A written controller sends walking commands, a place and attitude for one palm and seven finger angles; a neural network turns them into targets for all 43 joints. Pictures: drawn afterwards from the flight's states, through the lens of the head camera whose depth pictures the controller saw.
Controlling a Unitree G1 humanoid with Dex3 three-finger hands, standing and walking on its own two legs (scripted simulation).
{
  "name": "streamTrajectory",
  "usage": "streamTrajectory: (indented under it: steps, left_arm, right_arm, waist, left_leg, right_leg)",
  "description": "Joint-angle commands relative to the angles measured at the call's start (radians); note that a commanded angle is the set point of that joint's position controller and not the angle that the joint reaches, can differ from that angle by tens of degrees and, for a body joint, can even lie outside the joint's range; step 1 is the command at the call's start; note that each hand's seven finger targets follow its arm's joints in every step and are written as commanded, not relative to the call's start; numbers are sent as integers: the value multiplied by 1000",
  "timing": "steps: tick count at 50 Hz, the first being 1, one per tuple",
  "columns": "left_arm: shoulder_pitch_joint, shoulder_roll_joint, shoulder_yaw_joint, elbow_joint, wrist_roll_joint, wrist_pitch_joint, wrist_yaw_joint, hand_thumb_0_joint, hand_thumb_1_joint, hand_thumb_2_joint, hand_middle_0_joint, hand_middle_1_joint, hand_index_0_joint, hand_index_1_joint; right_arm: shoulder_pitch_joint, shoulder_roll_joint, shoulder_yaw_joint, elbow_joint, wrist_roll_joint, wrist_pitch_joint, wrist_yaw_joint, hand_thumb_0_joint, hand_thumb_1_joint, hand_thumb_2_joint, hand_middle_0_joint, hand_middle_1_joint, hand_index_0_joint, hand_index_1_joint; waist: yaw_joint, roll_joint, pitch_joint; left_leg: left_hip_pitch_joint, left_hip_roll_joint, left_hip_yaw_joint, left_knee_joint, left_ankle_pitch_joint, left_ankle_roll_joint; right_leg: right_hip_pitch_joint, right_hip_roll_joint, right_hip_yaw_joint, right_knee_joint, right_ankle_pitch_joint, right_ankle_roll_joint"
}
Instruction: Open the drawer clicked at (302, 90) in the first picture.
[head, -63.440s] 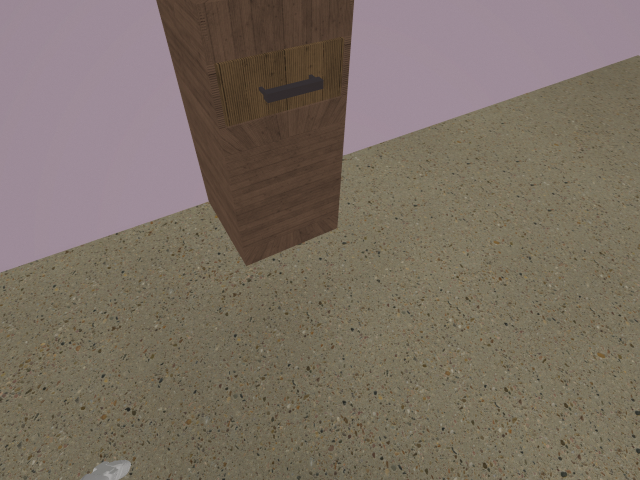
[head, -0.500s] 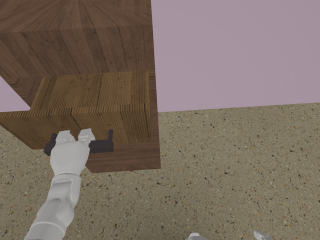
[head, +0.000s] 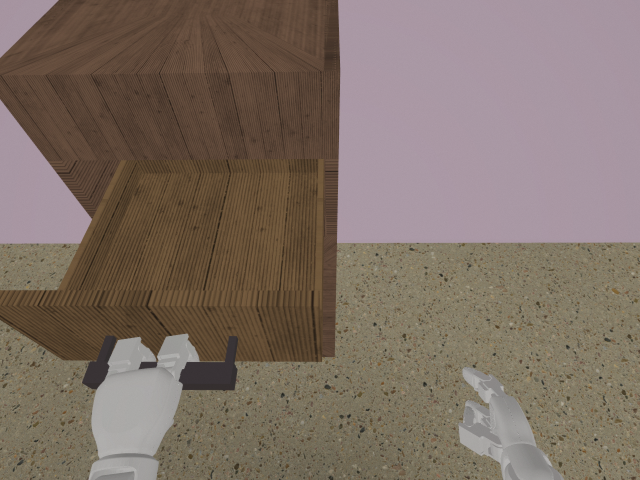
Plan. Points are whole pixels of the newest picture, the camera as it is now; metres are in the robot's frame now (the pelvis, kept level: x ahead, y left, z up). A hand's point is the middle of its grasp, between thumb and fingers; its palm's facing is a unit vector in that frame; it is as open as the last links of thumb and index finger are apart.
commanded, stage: pull the drawer open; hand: left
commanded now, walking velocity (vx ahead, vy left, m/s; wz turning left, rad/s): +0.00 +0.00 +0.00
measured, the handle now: (166, 359) +0.26 +0.22 -0.01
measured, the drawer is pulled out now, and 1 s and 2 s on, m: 0.24 0.30 0.30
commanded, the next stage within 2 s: open the thumb to release the handle in 0.54 s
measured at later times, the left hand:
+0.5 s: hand (145, 469) +0.14 +0.21 -0.03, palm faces -0.01 -0.07 -1.00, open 6.3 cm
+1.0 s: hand (138, 461) +0.15 +0.22 -0.02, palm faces +0.01 -0.07 -1.00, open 9.2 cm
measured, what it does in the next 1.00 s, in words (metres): shifts its weight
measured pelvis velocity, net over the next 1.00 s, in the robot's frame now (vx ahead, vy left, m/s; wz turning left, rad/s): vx -0.05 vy -0.01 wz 0.01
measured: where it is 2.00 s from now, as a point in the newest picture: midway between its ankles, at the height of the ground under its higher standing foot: outside the picture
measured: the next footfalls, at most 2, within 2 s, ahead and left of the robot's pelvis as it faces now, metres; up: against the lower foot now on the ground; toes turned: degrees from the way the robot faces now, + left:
none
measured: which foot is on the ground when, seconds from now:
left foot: down 0.00-1.00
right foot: down 0.00-1.00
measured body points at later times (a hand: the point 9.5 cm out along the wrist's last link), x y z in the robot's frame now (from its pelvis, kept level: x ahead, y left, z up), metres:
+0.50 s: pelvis -0.02 -0.01 -0.02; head +0.04 -0.03 +0.42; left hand +0.14 +0.22 +0.03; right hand +0.18 -0.23 -0.13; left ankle -0.05 +0.12 -0.70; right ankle -0.01 -0.12 -0.70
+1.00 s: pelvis -0.05 -0.01 -0.01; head -0.02 -0.04 +0.44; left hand +0.14 +0.22 +0.03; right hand +0.16 -0.24 -0.11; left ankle -0.05 +0.12 -0.70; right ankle -0.01 -0.12 -0.70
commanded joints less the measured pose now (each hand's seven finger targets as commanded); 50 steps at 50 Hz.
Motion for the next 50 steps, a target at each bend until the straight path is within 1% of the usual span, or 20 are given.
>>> streamTrajectory:
  steps: [1,2,8,12,15,18,22,24,29,30,31,32,33,35,38,39,42,44,45,50]
  left_arm:
    - [236,102,81,-242,-5,-17,56,0,900,900,-400,-1350,-400,-1350]
    - [252,83,59,-243,-2,-21,57,0,900,900,-400,-1350,-400,-1350]
    - [405,129,119,-312,-12,-66,78,0,900,900,-400,-1350,-400,-1350]
    - [495,142,142,-346,-9,-91,95,0,900,900,-400,-1350,-400,-1350]
    - [480,171,185,-350,-2,-100,114,0,900,900,-400,-1350,-400,-1350]
    - [401,188,210,-343,5,-98,132,0,900,900,-400,-1350,-400,-1350]
    - [386,182,219,-317,-6,-86,148,0,900,900,-400,-1350,-400,-1350]
    - [362,211,257,-326,-19,-70,154,0,900,900,-400,-1350,-400,-1350]
    - [304,192,226,-291,-38,-32,148,0,900,900,-400,-1350,-400,-1350]
    - [320,182,216,-277,-43,-26,146,0,900,900,-400,-1350,-400,-1350]
    - [287,194,222,-273,-45,-20,144,0,900,900,-400,-1350,-400,-1350]
    - [55,188,193,-259,-31,-18,150,0,900,900,-400,-1350,-400,-1350]
    - [15,192,212,-250,-28,-22,158,0,830,870,-395,-1342,-395,-1342]
    - [67,179,200,-183,-22,-11,156,0,690,810,-385,-1327,-385,-1327]
    - [-11,178,171,-192,-27,6,140,0,480,720,-370,-1305,-370,-1305]
    - [1,192,181,-182,-27,14,135,0,410,690,-365,-1298,-365,-1298]
    - [-23,161,125,-161,-28,33,93,0,200,600,-350,-1275,-350,-1275]
    - [-22,162,111,-159,-34,39,68,0,60,540,-340,-1260,-340,-1260]
    - [-29,165,112,-134,-31,39,57,0,-10,510,-335,-1253,-335,-1253]
    - [-97,165,105,-106,-25,-1,23,0,-360,360,-310,-1215,-310,-1215]
  right_arm:
    - [-45,-110,-34,-146,0,-35,11,0,-900,-900,200,300,200,300]
    - [-51,-108,-31,-147,-3,-37,13,0,-900,-900,200,300,200,300]
    - [-55,-106,-25,-158,-15,-44,22,0,-900,-900,200,300,200,300]
    - [-62,-102,-21,-168,-24,-45,29,0,-900,-900,200,300,200,300]
    - [-62,-102,-25,-164,-33,-43,23,0,-900,-900,200,300,200,300]
    - [-62,-110,-30,-158,-45,-40,10,0,-900,-900,200,300,200,300]
    - [-56,-109,-38,-159,-46,-43,-5,0,-900,-900,200,300,200,300]
    - [-53,-114,-43,-158,-41,-36,-14,0,-900,-900,200,300,200,300]
    - [-73,-119,-42,-151,-27,-33,-33,0,-900,-900,200,300,200,300]
    - [-81,-117,-40,-153,-25,-36,-37,0,-900,-900,200,300,200,300]
    - [-82,-120,-41,-150,-21,-34,-40,0,-900,-900,200,300,200,300]
    - [-99,-126,-38,-126,-21,-36,-53,0,-900,-900,200,300,200,300]
    - [-94,-123,-44,-125,-25,-45,-67,0,-900,-900,200,300,200,300]
    - [-94,-120,-42,-119,-22,-57,-71,0,-900,-900,200,300,200,300]
    - [-99,-126,-43,-114,-16,-61,-82,0,-900,-900,200,300,200,300]
    - [-93,-125,-42,-114,-13,-60,-84,0,-900,-900,200,300,200,300]
    - [-106,-125,-36,-109,-6,-56,-93,0,-900,-900,200,300,200,300]
    - [-108,-125,-29,-110,-3,-53,-95,0,-900,-900,200,300,200,300]
    - [-109,-124,-29,-107,1,-51,-98,0,-900,-900,200,300,200,300]
    - [-99,-119,-25,-103,-2,-55,-106,0,-900,-900,200,300,200,300]
  waist:
    - [57,6,-224]
    - [51,0,-204]
    - [68,-22,-223]
    - [81,-7,-207]
    - [77,-5,-202]
    - [57,-24,-205]
    - [60,-32,-232]
    - [63,-35,-264]
    - [46,-41,-197]
    - [56,-40,-183]
    - [49,-49,-172]
    - [-2,-65,-137]
    - [8,-57,-151]
    - [28,-38,-148]
    - [19,-24,-185]
    - [27,-39,-191]
    - [22,-52,-152]
    - [26,-30,-142]
    - [25,-52,-103]
    - [22,-80,-75]
  left_leg:
    - [151,-42,-41,-35,684,5]
    - [144,-44,-43,-29,674,5]
    - [106,-51,-50,6,660,5]
    - [77,-59,-53,27,614,5]
    - [54,-64,-56,45,570,5]
    - [19,-69,-58,61,489,7]
    - [8,-80,-51,68,425,5]
    - [7,-80,-48,58,410,6]
    - [-19,-83,-42,25,305,11]
    - [-31,-86,-37,15,275,13]
    - [-36,-83,-38,4,254,14]
    - [-47,-83,-46,18,207,19]
    - [-54,-81,-43,10,181,21]
    - [-38,-85,-38,-8,162,19]
    - [-8,-84,-32,-27,164,21]
    - [-7,-85,-30,-36,156,20]
    - [-3,-86,-28,-56,149,23]
    - [8,-85,-27,-74,148,22]
    - [3,-85,-30,-81,136,22]
    - [1,-86,-34,-92,109,24]
  right_leg:
    - [161,35,-35,-23,541,-44]
    - [146,39,-34,-20,535,-44]
    - [146,36,-2,12,586,-47]
    - [103,37,18,33,539,-53]
    - [71,39,29,43,508,-57]
    - [36,36,36,43,458,-59]
    - [33,31,41,45,423,-58]
    - [67,26,41,40,432,-57]
    - [71,24,30,-2,346,-52]
    - [83,23,21,-13,315,-50]
    - [82,23,17,-23,283,-49]
    - [15,20,17,-32,217,-42]
    - [32,17,7,-42,182,-39]
    - [34,19,4,-54,136,-43]
    - [58,15,-3,-74,129,-40]
    - [74,14,-2,-80,117,-38]
    - [88,13,-3,-109,111,-36]
    - [105,10,-1,-122,105,-37]
    - [90,14,-6,-131,84,-37]
    - [84,9,-1,-156,31,-34]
